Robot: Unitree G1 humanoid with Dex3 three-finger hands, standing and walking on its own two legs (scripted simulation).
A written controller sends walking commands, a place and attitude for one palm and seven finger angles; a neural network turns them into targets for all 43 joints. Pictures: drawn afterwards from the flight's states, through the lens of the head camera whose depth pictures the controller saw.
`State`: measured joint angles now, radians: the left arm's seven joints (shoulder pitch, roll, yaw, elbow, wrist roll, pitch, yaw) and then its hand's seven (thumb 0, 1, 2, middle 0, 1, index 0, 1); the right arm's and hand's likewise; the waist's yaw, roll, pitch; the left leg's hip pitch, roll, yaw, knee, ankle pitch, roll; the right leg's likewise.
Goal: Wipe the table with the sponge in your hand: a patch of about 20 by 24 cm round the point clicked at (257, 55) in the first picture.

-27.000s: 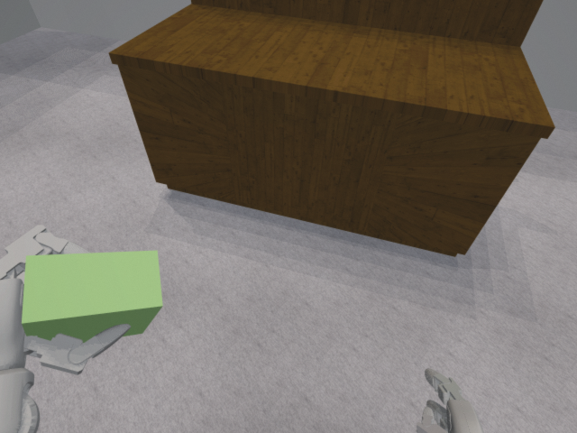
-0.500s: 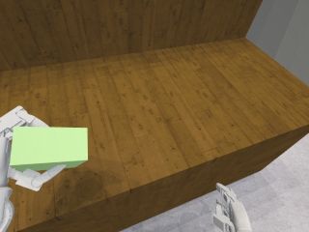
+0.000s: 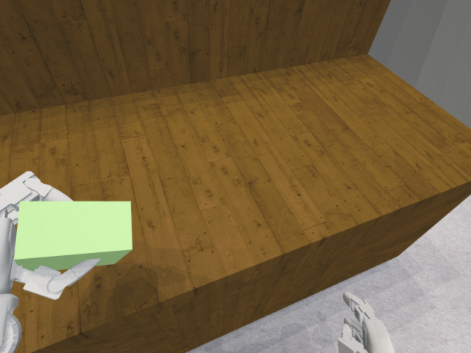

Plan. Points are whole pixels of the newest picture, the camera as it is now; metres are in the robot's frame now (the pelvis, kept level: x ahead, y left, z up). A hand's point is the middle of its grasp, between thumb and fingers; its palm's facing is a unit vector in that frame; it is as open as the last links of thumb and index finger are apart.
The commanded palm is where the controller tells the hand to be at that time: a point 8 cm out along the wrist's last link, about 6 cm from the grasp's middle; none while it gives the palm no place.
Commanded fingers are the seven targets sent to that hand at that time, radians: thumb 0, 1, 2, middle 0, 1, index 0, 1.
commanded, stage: look again from close up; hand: left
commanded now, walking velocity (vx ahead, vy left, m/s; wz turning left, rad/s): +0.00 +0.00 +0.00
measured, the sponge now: (91, 237) +0.23 +0.22 +0.13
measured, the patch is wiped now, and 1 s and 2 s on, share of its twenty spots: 0.00 0.00 0.00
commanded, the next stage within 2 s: shuffle to correct the standing spot in 0.10 s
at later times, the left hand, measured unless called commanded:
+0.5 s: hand (84, 228) +0.23 +0.22 +0.16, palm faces +0.35 -0.87 -0.36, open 9.8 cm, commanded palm +0.17 +0.25 +0.17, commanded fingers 0.00 0.10 1.30 -1.20 -1.60 -1.20 -1.60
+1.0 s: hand (143, 229) +0.23 +0.15 +0.15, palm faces +0.30 -0.87 -0.38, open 9.8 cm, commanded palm +0.18 +0.19 +0.17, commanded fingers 0.00 0.10 1.30 -1.20 -1.60 -1.20 -1.60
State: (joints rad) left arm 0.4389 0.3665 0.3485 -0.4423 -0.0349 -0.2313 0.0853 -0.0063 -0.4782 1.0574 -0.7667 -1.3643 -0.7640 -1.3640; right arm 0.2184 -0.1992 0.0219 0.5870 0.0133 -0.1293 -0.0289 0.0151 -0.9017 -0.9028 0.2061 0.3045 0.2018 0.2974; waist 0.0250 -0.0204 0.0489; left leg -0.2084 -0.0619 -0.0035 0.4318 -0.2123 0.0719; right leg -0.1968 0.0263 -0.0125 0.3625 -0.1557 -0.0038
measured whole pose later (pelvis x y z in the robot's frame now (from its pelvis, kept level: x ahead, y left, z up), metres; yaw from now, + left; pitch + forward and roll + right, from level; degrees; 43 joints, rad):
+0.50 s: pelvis +0.00 -0.03 +0.00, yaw -1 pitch +0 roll -1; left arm 0.41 0.37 0.35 -0.45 -0.05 -0.20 0.08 -0.01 -0.48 1.06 -0.77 -1.36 -0.76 -1.36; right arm 0.20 -0.18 0.02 0.57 0.01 -0.12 -0.03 0.01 -0.90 -0.90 0.21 0.30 0.20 0.30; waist 0.03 -0.04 0.04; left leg -0.21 -0.03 0.00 0.42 -0.21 0.03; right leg -0.21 0.06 -0.01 0.37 -0.16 -0.04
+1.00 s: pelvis +0.01 -0.08 -0.01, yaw -2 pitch +1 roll -1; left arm 0.47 0.38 0.35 -0.50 -0.09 -0.14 0.08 -0.01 -0.48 1.06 -0.77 -1.36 -0.76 -1.36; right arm 0.21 -0.22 -0.02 0.57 0.02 -0.09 -0.04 0.01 -0.90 -0.90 0.21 0.30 0.20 0.30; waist 0.00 -0.01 0.02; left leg -0.27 0.06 -0.02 0.51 -0.27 -0.02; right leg -0.25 0.15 -0.03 0.41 -0.18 -0.12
